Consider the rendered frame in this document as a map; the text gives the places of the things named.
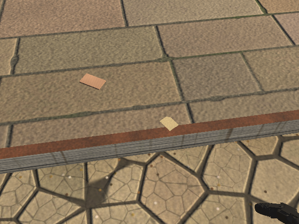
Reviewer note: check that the right robot hand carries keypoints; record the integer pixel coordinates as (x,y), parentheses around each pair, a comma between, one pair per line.
(281,211)

